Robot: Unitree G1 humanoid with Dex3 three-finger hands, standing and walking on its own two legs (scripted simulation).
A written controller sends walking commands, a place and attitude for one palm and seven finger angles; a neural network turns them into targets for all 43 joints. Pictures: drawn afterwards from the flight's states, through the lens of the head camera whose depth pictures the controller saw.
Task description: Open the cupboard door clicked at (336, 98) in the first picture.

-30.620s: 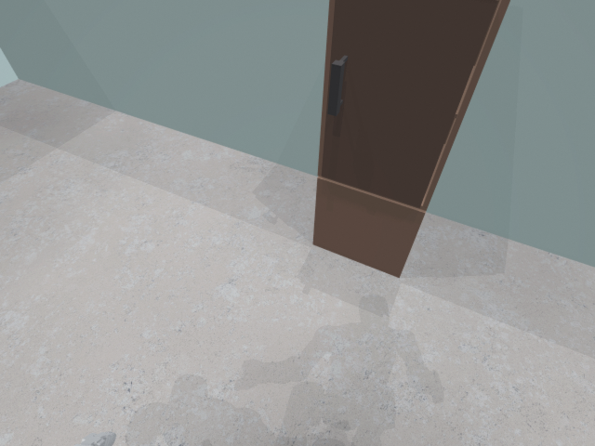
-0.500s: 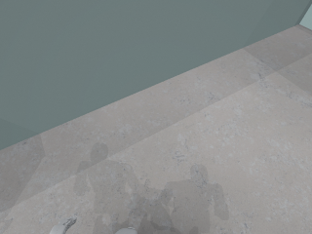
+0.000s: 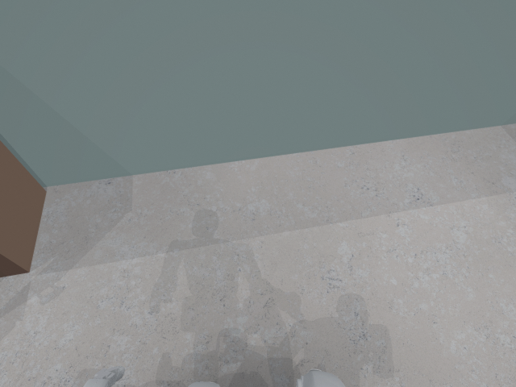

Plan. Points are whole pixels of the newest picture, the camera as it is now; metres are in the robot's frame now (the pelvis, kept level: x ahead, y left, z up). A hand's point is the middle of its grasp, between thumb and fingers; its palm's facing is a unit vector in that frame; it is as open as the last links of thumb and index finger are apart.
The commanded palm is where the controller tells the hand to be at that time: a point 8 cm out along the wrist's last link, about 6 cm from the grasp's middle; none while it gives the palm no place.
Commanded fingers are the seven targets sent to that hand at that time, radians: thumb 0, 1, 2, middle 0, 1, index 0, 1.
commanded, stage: turn to face it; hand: left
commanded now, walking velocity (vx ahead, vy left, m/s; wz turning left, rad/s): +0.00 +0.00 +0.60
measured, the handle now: out of the picture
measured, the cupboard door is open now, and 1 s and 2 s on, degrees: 46 46 46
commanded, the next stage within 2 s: take the last steps up to it in 1.62 s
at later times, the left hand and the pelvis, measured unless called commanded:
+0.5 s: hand out of the picture +0.02 +0.21 -0.18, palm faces +0.34 -0.91 -0.22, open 7.4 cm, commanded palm none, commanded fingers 0.00 0.90 0.90 -0.20 -0.30 -0.20 -0.30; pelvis +0.02 -0.01 -0.01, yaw +19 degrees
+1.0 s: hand out of the picture +0.00 +0.17 -0.16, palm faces +0.58 -0.78 -0.24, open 7.4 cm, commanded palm none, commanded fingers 0.00 0.90 0.90 -0.20 -0.30 -0.20 -0.30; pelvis +0.05 -0.03 +0.00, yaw +37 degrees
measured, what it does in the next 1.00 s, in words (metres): steps on the spot, turning left: right foot, then left foot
